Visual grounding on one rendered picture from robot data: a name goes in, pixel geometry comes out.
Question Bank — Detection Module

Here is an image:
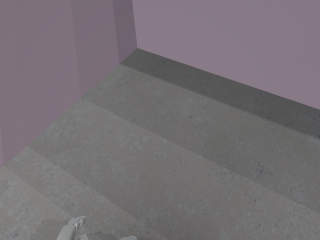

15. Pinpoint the left robot hand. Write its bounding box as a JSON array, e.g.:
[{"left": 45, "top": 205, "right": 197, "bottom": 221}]
[{"left": 56, "top": 216, "right": 88, "bottom": 240}]

